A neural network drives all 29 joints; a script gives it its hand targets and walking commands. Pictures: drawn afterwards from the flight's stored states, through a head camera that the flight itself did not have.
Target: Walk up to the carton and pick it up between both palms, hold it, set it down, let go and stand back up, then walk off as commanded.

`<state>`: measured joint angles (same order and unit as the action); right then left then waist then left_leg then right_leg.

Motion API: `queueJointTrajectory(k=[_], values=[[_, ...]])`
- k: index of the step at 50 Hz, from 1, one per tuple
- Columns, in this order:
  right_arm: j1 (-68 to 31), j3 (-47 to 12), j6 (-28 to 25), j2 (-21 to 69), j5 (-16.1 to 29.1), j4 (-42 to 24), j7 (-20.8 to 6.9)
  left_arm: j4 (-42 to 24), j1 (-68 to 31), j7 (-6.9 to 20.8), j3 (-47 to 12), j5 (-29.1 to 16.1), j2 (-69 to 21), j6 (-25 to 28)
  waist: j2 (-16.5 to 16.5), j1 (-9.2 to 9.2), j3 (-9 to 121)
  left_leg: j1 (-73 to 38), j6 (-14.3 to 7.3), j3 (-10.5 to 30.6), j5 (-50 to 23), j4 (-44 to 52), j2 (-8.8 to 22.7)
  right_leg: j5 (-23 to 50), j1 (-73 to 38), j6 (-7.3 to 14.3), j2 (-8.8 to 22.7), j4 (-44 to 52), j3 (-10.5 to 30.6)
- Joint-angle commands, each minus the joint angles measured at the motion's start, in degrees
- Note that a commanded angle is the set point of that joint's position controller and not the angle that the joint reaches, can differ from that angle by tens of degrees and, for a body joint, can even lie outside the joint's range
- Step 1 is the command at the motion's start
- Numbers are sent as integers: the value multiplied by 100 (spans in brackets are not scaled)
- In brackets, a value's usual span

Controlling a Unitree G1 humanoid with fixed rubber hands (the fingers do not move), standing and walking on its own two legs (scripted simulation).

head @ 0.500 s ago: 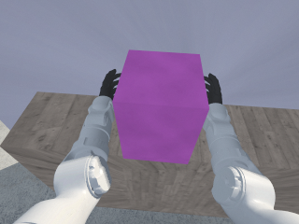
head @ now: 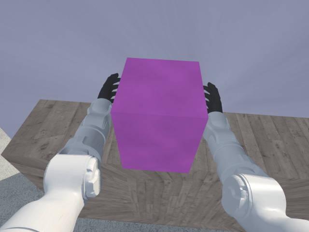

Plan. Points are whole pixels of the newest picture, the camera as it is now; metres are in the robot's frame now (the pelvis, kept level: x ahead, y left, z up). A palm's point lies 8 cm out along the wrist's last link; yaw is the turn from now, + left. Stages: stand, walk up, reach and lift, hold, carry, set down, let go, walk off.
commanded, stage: set down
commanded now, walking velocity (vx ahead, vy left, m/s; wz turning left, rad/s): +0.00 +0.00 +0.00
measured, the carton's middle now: (159, 117) +0.41 +0.03 +0.07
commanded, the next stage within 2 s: none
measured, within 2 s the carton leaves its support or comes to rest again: neither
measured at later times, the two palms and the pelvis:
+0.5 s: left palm (98, 88) +0.42 +0.19 +0.16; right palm (226, 108) +0.40 -0.15 +0.13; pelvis -0.01 +0.00 +0.00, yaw +0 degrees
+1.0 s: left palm (86, 70) +0.41 +0.20 +0.22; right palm (236, 92) +0.40 -0.15 +0.18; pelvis -0.02 +0.00 +0.00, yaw +0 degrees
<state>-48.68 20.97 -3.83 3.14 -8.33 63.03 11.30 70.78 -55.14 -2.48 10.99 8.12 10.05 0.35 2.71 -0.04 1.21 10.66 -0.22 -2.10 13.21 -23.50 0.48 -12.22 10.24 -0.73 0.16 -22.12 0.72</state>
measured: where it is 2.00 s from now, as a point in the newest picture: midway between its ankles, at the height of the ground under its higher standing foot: outside the picture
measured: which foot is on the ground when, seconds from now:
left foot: down 0.00-1.00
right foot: down 0.00-1.00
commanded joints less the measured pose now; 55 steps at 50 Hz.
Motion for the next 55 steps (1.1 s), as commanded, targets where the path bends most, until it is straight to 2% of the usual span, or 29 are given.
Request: queueJointTrajectory(k=[1, 6, 8, 9, 12, 13, 14, 15, 19, 20, 21, 22, 25, 26, 28, 31, 34, 36, 37, 39, 40, 41, 42, 44, 47, 48, 51, 53, 55], values=[[-2718, -476, -228, -1035, 743, 26, 180, -187, -2957, -99, -405, -1004, 721, 387, -552, -511, 2610, 52, 524, -227, -2669, -319, -17, 2201, -180, -34, -221, 253, -394], [-3036, -679, -188, -1430, 1212, -219, 191, -313, -3211, -97, -791, -1458, 950, 344, -823, -526, 2764, -117, 653, -194, -2917, -434, 12, 2168, -3, 23, -259, 235, -404], [-3226, -684, -127, -1545, 1270, -400, 224, -556, -3421, -107, -855, -1614, 1103, 290, -781, -522, 2910, -57, 638, -164, -2814, -426, 14, 2158, 52, 25, -250, 216, -399], [-3153, -742, -63, -1433, 1305, -236, 212, -184, -3280, -77, -964, -1666, 999, 271, -731, -591, 2612, 81, 611, -159, -2627, -418, 14, 2013, 146, 18, -221, 239, -398], [-3284, -817, 63, -1685, 1456, -467, 202, -585, -3401, -67, -1093, -1825, 1072, 146, -854, -585, 2769, -106, 665, -116, -2774, -419, 34, 2061, 133, 16, -237, 233, -429], [-3520, -871, 126, -1778, 1560, -813, 201, -726, -3427, -85, -1114, -1879, 1108, 12, -836, -495, 2873, -176, 648, -110, -2895, -402, 37, 2130, 85, 31, -241, 270, -405], [-3512, -794, 186, -1822, 1531, -697, 207, -772, -3495, -83, -1154, -1963, 1095, -4, -851, -559, 2884, -168, 680, -97, -2814, -386, 47, 2016, 185, 33, -235, 285, -430], [-3576, -962, 266, -1789, 1647, -724, 174, -454, -3430, -85, -1241, -2042, 1122, -73, -666, -564, 2576, -43, 643, -105, -2540, -303, 29, 1882, 193, 28, -239, 348, -412], [-3863, -979, 418, -1817, 1773, -1187, 138, -795, -3683, -134, -1397, -2240, 1081, -148, -740, -570, 2921, 62, 618, -98, -2336, -251, 10, 1972, 181, 26, -231, 266, -390], [-3962, -1002, 476, -1957, 1822, -1507, 125, -1236, -3846, -173, -1382, -2301, 1247, -197, -931, -462, 3276, -144, 668, -159, -2551, -259, -13, 2119, 28, 40, -231, 286, -379], [-3830, -1052, 558, -1863, 1833, -945, 117, -710, -3718, -139, -1547, -2362, 1065, -233, -783, -605, 2741, 11, 644, -74, -2367, -252, 30, 1889, 284, 13, -242, 302, -418], [-4013, -1040, 594, -2038, 1879, -1455, 138, -1188, -3788, -155, -1447, -2383, 1246, -339, -740, -524, 2998, -185, 678, -94, -2458, -238, 42, 2025, 106, 40, -256, 320, -473], [-4106, -1049, 775, -2083, 1984, -1517, 124, -1252, -3931, -157, -1491, -2469, 1283, -556, -810, -522, 2986, -177, 676, -99, -2477, -196, 8, 2143, 46, 35, -233, 342, -411], [-4036, -1094, 851, -2000, 1959, -1158, 124, -821, -3806, -131, -1517, -2435, 1248, -606, -703, -552, 2572, -26, 617, -84, -2242, -137, -4, 1954, 101, 25, -222, 361, -393], [-4285, -1001, 944, -2203, 1933, -1513, 145, -1189, -3976, -152, -1408, -2415, 1406, -708, -641, -534, 2895, -2, 601, -115, -2150, -50, -20, 2141, -162, 22, -206, 359, -399], [-4297, -997, 1125, -2196, 1976, -1258, 146, -943, -4001, -171, -1419, -2459, 1415, -826, -594, -570, 2679, 60, 576, -119, -1925, 29, -32, 2032, -169, 10, -193, 391, -364], [-4347, -950, 1237, -2197, 1974, -1420, 177, -1363, -4132, -175, -1453, -2506, 1434, -933, -687, -651, 3049, -203, 608, -85, -2174, 32, -22, 2272, -225, 19, -225, 373, -434], [-4383, -989, 1369, -2301, 1976, -1243, 193, -962, -4102, -142, -1420, -2468, 1542, -1089, -547, -632, 2562, -134, 592, -107, -1980, 91, -23, 2133, -232, 17, -216, 440, -436], [-4278, -980, 1414, -2244, 1959, -955, 184, -786, -4045, -107, -1525, -2510, 1395, -1096, -665, -714, 2420, -97, 585, -59, -1914, 87, -14, 1965, -175, 28, -211, 439, -455], [-4479, -983, 1444, -2358, 2008, -1311, 174, -1161, -4178, -124, -1459, -2528, 1541, -1125, -747, -611, 2873, -195, 617, -109, -2089, 98, -34, 2045, -330, 48, -200, 429, -423], [-4482, -983, 1438, -2389, 2047, -1607, 165, -1755, -4260, -150, -1443, -2556, 1525, -1183, -828, -626, 3234, -481, 654, -76, -2550, 16, -38, 2412, -342, 23, -235, 395, -446], [-4599, -912, 1492, -2536, 2110, -1427, 158, -1710, -4419, -155, -1491, -2602, 1568, -1260, -964, -705, 3134, -630, 706, -49, -2642, -17, -26, 2304, -199, 43, -265, 397, -478], [-4564, -1001, 1552, -2471, 2136, -1250, 136, -1192, -4213, -125, -1455, -2625, 1510, -1324, -746, -693, 2762, -488, 638, -15, -2380, -10, -24, 2042, -54, 35, -253, 453, -511], [-4602, -995, 1674, -2468, 2111, -1136, 154, -914, -4291, -84, -1513, -2610, 1636, -1371, -731, -723, 2461, -273, 594, -77, -1821, 127, -48, 1746, -156, 51, -203, 482, -465], [-4856, -1023, 1706, -2560, 2219, -1453, 116, -1412, -4500, -80, -1583, -2728, 1608, -1451, -786, -706, 2984, -505, 619, -22, -2267, 45, -41, 2016, -224, 41, -234, 423, -470], [-4888, -955, 1733, -2630, 2218, -1464, 127, -1190, -4552, -80, -1643, -2776, 1591, -1446, -798, -838, 2826, -445, 612, 5, -2092, 45, -41, 1919, -98, 40, -231, 448, -495], [-4996, -1085, 1853, -2605, 2277, -1399, 93, -1046, -4578, -78, -1635, -2815, 1642, -1497, -729, -719, 2702, -318, 555, 1, -1727, 134, -55, 1676, -147, 65, -192, 442, -449], [-5060, -1116, 1856, -2555, 2288, -1563, 61, -1149, -4637, -75, -1685, -2881, 1614, -1460, -683, -747, 2878, -229, 530, 1, -1665, 153, -62, 1737, -221, 88, -163, 455, -448], [-4941, -1067, 1921, -2645, 2262, -1216, 75, -1080, -4604, -28, -1682, -2821, 1648, -1486, -739, -856, 2602, -269, 523, 35, -1552, 190, -73, 1699, -161, 80, -178, 451, -481]])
